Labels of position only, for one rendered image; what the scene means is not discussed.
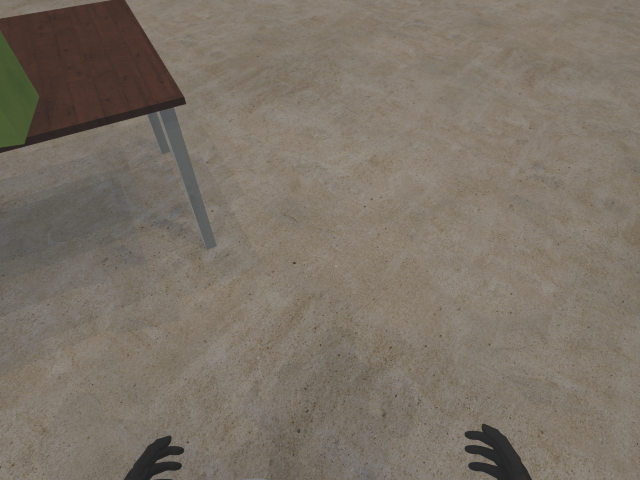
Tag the robot left hand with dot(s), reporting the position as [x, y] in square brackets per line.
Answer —
[146, 466]

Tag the table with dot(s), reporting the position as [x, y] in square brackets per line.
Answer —
[93, 65]

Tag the robot right hand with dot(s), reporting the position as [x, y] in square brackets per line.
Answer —
[509, 465]

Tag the carton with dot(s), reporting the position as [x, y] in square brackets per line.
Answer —
[18, 98]

